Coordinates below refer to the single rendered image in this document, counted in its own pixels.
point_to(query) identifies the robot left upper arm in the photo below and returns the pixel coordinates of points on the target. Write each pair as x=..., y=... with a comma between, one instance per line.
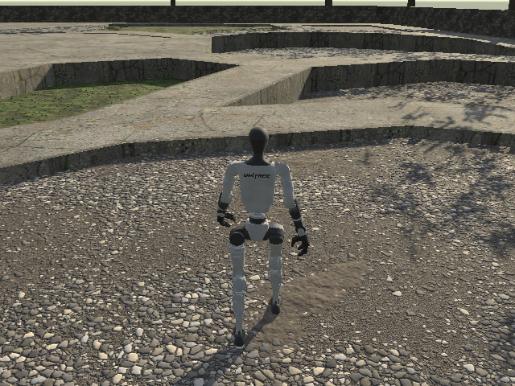
x=229, y=180

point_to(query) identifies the left robot hand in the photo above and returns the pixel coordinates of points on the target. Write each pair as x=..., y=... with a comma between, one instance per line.
x=222, y=222

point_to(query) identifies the robot torso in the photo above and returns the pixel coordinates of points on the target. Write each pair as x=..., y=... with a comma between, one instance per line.
x=257, y=184

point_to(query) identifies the robot left thigh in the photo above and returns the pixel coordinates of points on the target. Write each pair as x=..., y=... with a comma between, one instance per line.
x=237, y=250

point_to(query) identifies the robot right forearm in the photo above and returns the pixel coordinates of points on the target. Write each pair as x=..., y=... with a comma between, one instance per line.
x=297, y=219

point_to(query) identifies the right robot hand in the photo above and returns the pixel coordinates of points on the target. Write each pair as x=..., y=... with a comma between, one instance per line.
x=305, y=243

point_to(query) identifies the robot right upper arm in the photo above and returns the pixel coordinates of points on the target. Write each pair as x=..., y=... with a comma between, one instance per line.
x=283, y=170

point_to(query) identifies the robot left forearm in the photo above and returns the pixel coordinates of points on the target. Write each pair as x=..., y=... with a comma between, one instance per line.
x=222, y=207

